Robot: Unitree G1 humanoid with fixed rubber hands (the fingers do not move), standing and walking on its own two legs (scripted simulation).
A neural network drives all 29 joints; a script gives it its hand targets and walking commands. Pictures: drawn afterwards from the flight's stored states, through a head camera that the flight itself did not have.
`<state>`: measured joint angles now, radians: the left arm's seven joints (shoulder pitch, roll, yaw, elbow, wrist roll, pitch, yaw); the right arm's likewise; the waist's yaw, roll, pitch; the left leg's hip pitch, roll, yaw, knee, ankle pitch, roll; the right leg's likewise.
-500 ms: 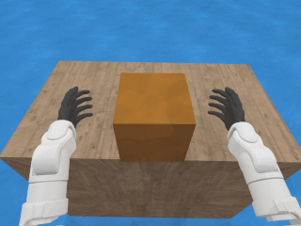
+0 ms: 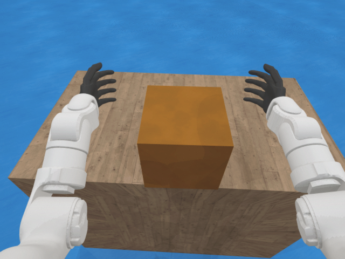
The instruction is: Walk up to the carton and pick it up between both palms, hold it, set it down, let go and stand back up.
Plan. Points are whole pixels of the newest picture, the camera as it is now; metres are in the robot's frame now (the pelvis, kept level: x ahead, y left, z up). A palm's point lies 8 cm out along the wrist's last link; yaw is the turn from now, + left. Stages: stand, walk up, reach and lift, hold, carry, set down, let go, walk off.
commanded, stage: reach and lift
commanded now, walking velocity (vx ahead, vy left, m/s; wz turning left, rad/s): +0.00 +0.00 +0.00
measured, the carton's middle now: (182, 137) +0.44 +0.02 +0.04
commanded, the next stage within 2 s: none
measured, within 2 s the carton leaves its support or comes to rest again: neither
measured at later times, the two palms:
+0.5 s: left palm (98, 114) +0.42 +0.23 +0.12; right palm (255, 110) +0.46 -0.15 +0.13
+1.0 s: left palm (109, 121) +0.42 +0.20 +0.10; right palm (244, 117) +0.45 -0.13 +0.11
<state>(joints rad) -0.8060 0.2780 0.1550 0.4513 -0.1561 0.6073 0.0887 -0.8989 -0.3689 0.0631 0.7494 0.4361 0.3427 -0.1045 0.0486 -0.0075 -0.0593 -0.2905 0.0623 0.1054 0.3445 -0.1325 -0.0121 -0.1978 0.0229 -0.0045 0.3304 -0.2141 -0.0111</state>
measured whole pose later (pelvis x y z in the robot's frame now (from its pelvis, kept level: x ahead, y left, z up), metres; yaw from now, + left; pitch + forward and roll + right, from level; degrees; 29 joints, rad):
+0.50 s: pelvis +0.00 +0.00 +0.00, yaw +1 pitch +9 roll -1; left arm -0.86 0.24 0.13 0.88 -0.11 0.22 0.07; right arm -0.96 -0.28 0.06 1.07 0.36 0.12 -0.10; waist 0.06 -0.01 -0.12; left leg -0.40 0.07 0.07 0.38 -0.14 -0.02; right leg -0.29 0.03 -0.03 0.34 -0.22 -0.02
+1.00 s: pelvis +0.00 +0.00 -0.01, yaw +1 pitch +14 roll -1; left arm -0.95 0.16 0.10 1.21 -0.11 -0.09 0.12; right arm -1.01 -0.22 0.05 1.27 0.32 -0.04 -0.10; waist 0.07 -0.01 -0.20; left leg -0.53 0.07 0.08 0.45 -0.15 -0.01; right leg -0.42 0.03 -0.03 0.41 -0.23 -0.01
